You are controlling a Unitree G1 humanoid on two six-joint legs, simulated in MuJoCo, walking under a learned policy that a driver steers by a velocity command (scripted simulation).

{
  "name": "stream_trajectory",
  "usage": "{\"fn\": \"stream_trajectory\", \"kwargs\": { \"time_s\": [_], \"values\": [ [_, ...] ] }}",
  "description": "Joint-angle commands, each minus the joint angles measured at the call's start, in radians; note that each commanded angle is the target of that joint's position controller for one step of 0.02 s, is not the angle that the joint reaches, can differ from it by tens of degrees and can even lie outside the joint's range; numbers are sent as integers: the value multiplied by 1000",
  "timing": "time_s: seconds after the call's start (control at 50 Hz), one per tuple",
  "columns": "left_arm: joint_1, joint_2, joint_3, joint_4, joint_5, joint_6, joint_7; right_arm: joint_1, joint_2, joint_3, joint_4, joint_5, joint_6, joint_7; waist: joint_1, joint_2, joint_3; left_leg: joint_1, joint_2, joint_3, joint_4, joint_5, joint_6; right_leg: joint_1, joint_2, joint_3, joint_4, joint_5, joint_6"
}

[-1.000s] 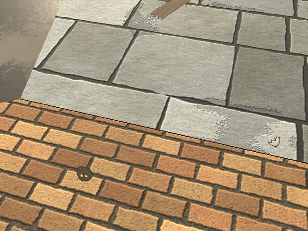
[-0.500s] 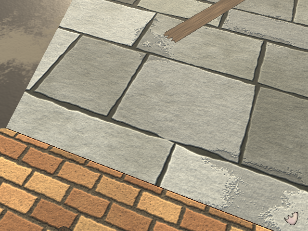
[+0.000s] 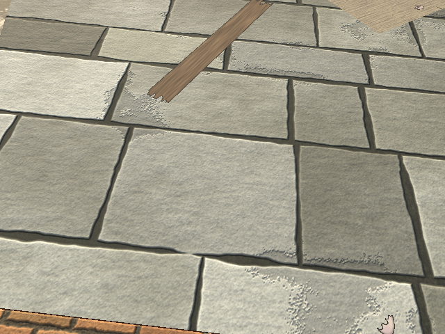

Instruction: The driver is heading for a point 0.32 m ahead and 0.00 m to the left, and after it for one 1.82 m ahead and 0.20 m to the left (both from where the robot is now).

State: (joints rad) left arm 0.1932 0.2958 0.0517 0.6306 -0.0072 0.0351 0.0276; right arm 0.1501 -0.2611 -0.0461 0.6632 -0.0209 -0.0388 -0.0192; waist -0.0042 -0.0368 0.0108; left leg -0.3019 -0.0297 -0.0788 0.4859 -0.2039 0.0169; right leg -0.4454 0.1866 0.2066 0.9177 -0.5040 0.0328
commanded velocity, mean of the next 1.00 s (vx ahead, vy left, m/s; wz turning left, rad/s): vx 0.27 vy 0.00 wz -0.04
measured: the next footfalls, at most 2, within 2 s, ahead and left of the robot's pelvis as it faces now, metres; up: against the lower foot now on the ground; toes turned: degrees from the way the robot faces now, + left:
right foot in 0.26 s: +0.02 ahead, -0.14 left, +0.00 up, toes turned +3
left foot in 0.60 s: +0.14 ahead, +0.14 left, +0.00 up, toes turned +1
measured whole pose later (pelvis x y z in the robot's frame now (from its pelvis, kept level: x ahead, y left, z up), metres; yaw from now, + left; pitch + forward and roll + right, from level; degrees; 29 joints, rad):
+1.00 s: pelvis +0.24 +0.04 -0.01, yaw +0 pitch +2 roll +1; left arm 0.04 0.22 0.03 0.66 0.01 -0.08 -0.05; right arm 0.41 -0.25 -0.03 0.84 0.01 -0.05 -0.02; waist -0.07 -0.04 0.03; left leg 0.02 -0.05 0.04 0.37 -0.41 0.04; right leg -0.53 0.00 -0.01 0.50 0.09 -0.06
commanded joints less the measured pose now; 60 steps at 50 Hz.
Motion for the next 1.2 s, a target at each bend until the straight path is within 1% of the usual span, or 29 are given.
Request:
{"fn": "stream_trajectory", "kwargs": {
  "time_s": [0.02,0.12,0.18,0.24,0.28,0.3,0.32,0.38,0.42,0.52,0.54,0.56,0.58,0.6,0.62,0.64,0.66,0.68,0.72,0.82,0.9,0.96,1.0,1.02,1.04,1.06,1.08,1.12,1.2],
  "values": [
    [60,110,47,-23,1,12,10,-30,-108,-22,-68,16,1,-4,23,128,-83,131,275,-241,-102,439,199,-100,-74,-15,298,-5,64],
    [-10,10,9,-31,-3,5,2,-20,-95,-14,-53,10,24,0,-5,221,-89,135,167,-123,-108,361,183,40,-166,-159,-72,59,80],
    [-15,38,17,-21,-12,-4,-2,34,-132,-23,-34,11,32,-2,-32,234,-101,170,207,-193,-98,310,208,112,-173,-174,-262,91,66],
    [39,44,19,18,6,-15,-3,52,-108,-11,-13,30,24,0,8,186,-80,91,181,-190,-75,262,149,285,-179,-162,-554,361,9],
    [56,136,37,13,26,-15,5,98,-85,-3,-14,1,-10,19,-34,1,-126,-23,97,-90,-19,112,57,416,-298,-69,-441,589,-56],
    [51,91,32,33,22,-17,-4,73,-62,1,-10,-2,-20,23,-20,-84,-127,24,40,-8,-8,23,12,321,-280,-72,-446,420,-86],
    [78,48,24,38,19,-19,-10,33,-73,-1,-5,1,-18,23,17,-64,-122,27,0,37,43,-135,-8,286,-257,-70,-494,120,-97],
    [169,169,54,58,0,-49,-10,-49,-86,-22,-56,61,-18,21,66,-228,118,-262,-12,121,340,-294,11,197,-482,297,-761,-482,-255],
    [164,147,46,59,-10,-87,-2,-75,-95,-29,-82,73,-46,28,59,-201,187,-443,82,27,480,-280,53,250,-552,390,-809,-368,-291],
    [75,146,44,21,-26,-98,-25,11,-59,-17,-44,44,-80,61,10,-147,39,-85,46,140,194,-110,43,176,-385,47,-749,-12,-199],
    [81,179,61,50,48,-87,-42,65,-62,-21,-30,-35,-32,80,-24,-125,27,60,-14,218,99,-123,29,110,-328,-25,-720,-88,-192],
    [71,157,61,50,50,-84,-46,165,-76,-32,7,-34,-12,74,-66,-76,29,222,-49,263,79,-69,13,9,-310,-46,-647,-116,-188],
    [57,117,48,48,51,-87,-44,309,-107,-46,49,-24,-10,61,-136,15,4,405,-49,240,77,-107,10,-105,-271,-80,-480,-55,-178],
    [-14,45,28,21,60,-94,-44,504,-178,-64,82,-33,-22,48,-251,229,-38,542,134,-11,-38,-324,30,-257,-176,-181,-62,36,-149],
    [-38,-54,1,-47,44,-110,-37,565,-280,-67,66,-42,-38,40,-224,413,-74,518,388,-578,-304,-680,88,-430,-72,-102,227,-108,-141],
    [62,-30,4,-45,-101,-145,-29,436,-234,-55,39,29,-77,39,-85,289,-26,474,470,-871,-369,-750,273,-548,-157,-1,394,14,-152],
    [33,33,9,-32,-92,-154,-28,357,-188,-41,40,50,-93,38,-58,159,43,432,476,-745,-344,-616,282,-594,-236,-46,423,105,-149],
    [16,53,14,-14,-52,-150,-28,288,-155,-30,30,38,-91,41,-37,76,70,347,408,-547,-305,-390,256,-528,-280,-80,376,189,-131],
    [32,68,28,11,-4,-130,-32,174,-137,-19,14,9,-74,44,14,101,69,192,279,-275,-304,-19,187,-360,-310,-115,256,276,-87],
    [-55,-13,-2,-3,6,-112,-44,222,-118,-8,75,17,-56,13,-3,101,44,131,172,46,-274,614,144,-195,-248,-221,-67,501,-31],
    [-184,-16,-7,-33,2,-123,-70,284,-155,-15,122,28,-35,-3,-51,130,17,191,194,54,-243,560,137,-71,-197,-232,-323,646,-42],
    [-145,38,12,-26,12,-127,-79,238,-162,-22,125,35,-24,-4,-10,133,-15,274,229,15,-143,601,124,-23,-187,-206,-392,578,-88],
    [-6,76,32,22,27,-134,-69,218,-156,-24,119,37,-15,-2,59,95,-96,275,161,40,60,670,86,183,-156,-237,-494,697,-129],
    [81,140,43,33,44,-136,-57,259,-119,-10,102,14,-20,0,64,-3,-221,121,100,61,270,441,42,458,-300,-110,-398,1118,-194],
    [115,134,30,36,60,-123,-48,411,-25,24,122,3,-20,11,15,-200,-387,-138,-12,49,612,-295,-30,748,-566,188,-372,1349,-390],
    [138,62,15,49,34,-110,-50,430,-79,13,157,25,-12,22,34,-160,-476,-170,-12,-66,728,-499,-50,727,-586,312,-436,1126,-433],
    [57,50,11,41,11,-99,-50,330,-140,-7,134,45,3,21,37,-88,-337,-226,30,-53,758,-454,-62,592,-539,244,-502,867,-387],
    [-76,22,-3,36,11,-88,-45,194,-124,-11,100,33,38,1,3,-15,-147,-222,84,-16,655,-354,-77,314,-465,136,-599,540,-304],
    [-143,46,9,56,39,-75,-37,240,-56,4,130,12,69,-23,-45,-96,-106,39,76,49,329,-275,-77,54,-362,-22,-672,367,-257]
  ]
}}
